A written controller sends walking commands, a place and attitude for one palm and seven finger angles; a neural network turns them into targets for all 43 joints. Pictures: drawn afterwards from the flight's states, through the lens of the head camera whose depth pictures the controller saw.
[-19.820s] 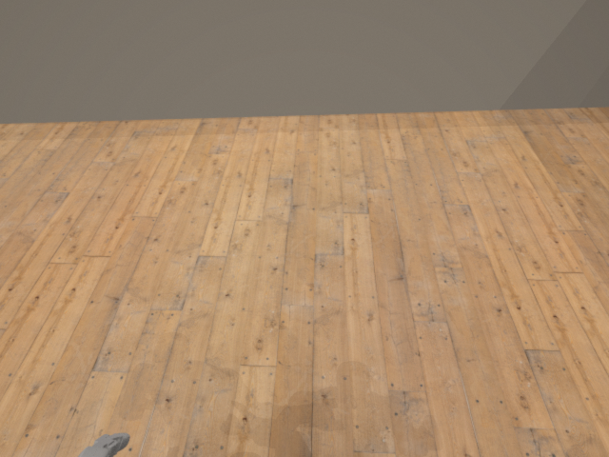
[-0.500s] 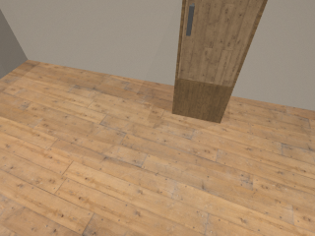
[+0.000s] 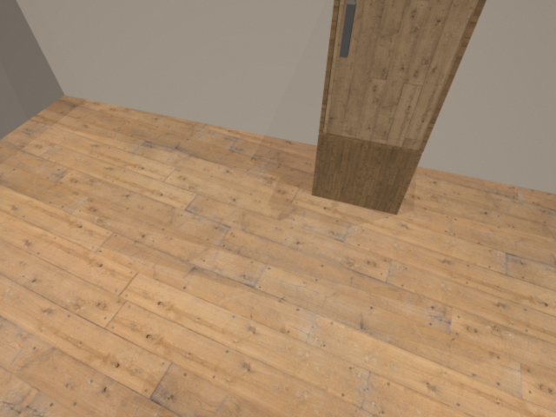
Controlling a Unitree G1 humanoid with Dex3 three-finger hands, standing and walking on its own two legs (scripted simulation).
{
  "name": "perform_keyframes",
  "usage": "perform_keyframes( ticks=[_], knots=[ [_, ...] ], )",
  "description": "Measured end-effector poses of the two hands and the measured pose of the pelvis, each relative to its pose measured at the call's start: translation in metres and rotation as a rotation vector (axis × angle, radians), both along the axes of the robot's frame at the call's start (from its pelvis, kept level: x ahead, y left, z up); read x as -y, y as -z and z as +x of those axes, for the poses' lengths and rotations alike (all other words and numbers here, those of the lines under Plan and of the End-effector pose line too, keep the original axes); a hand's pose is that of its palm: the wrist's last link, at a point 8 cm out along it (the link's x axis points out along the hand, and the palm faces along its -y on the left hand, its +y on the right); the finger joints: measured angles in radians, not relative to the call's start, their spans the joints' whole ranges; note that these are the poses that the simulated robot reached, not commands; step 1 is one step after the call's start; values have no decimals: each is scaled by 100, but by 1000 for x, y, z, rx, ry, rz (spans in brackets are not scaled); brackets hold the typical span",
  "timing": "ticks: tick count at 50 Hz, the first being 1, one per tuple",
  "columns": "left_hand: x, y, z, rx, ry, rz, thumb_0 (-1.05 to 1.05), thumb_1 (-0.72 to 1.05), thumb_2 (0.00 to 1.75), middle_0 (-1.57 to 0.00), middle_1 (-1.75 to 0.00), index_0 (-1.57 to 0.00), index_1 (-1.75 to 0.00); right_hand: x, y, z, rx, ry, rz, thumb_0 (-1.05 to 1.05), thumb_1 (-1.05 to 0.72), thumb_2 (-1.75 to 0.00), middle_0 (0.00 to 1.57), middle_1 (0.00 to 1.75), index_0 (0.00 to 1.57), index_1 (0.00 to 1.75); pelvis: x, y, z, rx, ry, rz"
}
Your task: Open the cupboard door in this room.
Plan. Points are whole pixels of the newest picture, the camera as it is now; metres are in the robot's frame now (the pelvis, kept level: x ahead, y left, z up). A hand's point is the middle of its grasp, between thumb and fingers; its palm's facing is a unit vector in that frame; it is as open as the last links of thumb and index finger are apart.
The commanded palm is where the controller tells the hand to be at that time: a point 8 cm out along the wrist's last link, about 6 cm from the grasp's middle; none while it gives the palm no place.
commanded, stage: look at it before walking up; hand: left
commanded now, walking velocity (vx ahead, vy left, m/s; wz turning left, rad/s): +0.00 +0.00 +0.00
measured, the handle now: (348, 28) +1.20 -0.14 +0.06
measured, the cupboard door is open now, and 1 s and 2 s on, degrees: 0 0 0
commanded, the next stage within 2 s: walk to a spot facing it in 0.32 s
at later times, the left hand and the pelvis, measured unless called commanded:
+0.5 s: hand out of the picture -0.01 +0.18 -0.18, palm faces +0.02 -0.98 -0.20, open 7.3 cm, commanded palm none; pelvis +0.00 +0.01 +0.00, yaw -1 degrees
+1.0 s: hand (212, 405) +0.18 +0.13 -0.18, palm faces -0.16 -0.96 -0.24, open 7.3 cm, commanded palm none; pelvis +0.11 -0.06 -0.02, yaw -14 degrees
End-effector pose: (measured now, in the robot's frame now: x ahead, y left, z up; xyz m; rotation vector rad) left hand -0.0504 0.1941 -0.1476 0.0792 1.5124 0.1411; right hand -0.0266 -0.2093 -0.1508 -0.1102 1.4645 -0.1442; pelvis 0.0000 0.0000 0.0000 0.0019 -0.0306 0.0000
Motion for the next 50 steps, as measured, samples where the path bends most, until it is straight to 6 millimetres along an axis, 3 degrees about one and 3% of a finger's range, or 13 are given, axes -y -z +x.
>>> perform_keyframes(
  ticks=[8,16,30,34,40,43,45,50],
  knots=[
    [-2,1,13,47,14,2,0,91,90,-20,-30,-20,-30,-9,0,-16,-18,19,16,0,-91,-90,19,30,19,30,-2,0,-4,-5,2,0],
    [-23,-1,27,81,33,41,1,92,90,-20,-30,-20,-30,-19,1,-28,-29,38,27,0,-91,-90,20,30,19,30,-7,0,-4,-7,4,0],
    [-40,3,47,71,72,40,0,91,90,-20,-30,-20,-30,-14,7,-18,9,89,-9,0,-91,-90,20,30,20,30,-16,7,5,-12,66,10],
    [-36,0,74,55,115,39,0,91,90,-20,-30,-20,-30,-6,11,-16,21,145,-12,0,-91,-90,20,30,20,30,-11,10,20,-16,107,18],
    [-23,-4,156,138,193,79,1,93,90,-20,-30,-20,-30,16,20,-11,-37,197,4,0,-91,-90,20,30,20,30,14,17,54,-20,163,13],
    [-11,5,199,225,222,101,1,93,90,-20,-30,-20,-30,37,33,3,-65,209,14,0,-90,-90,20,30,20,30,36,32,75,-18,186,6],
    [-2,7,215,261,217,110,1,92,90,-20,-30,-20,-30,55,34,26,-55,205,5,0,-91,-90,20,30,20,30,46,34,83,-10,201,4],
    [17,-1,229,202,250,87,0,92,90,-20,-30,-20,-30,97,11,127,156,184,-62,1,-91,-90,20,30,19,30,56,17,110,-11,248,11]
  ],
)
